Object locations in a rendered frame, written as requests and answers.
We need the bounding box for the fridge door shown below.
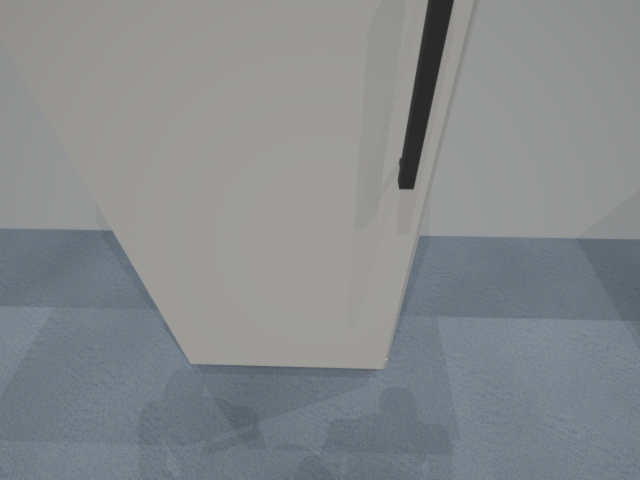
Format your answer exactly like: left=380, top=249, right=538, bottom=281
left=0, top=0, right=474, bottom=369

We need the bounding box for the handle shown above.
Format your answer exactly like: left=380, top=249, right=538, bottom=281
left=398, top=0, right=454, bottom=189

